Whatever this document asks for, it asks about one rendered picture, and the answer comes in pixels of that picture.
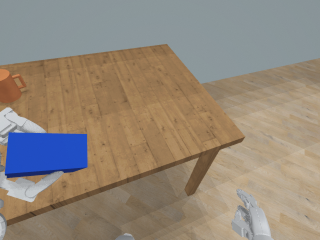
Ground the robot left hand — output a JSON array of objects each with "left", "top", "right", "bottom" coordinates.
[{"left": 0, "top": 107, "right": 64, "bottom": 202}]

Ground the table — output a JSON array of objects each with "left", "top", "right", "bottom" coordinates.
[{"left": 0, "top": 44, "right": 245, "bottom": 226}]

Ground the robot right hand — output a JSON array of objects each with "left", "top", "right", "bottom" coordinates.
[{"left": 231, "top": 189, "right": 271, "bottom": 240}]

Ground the sponge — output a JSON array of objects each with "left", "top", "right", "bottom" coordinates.
[{"left": 5, "top": 132, "right": 88, "bottom": 178}]

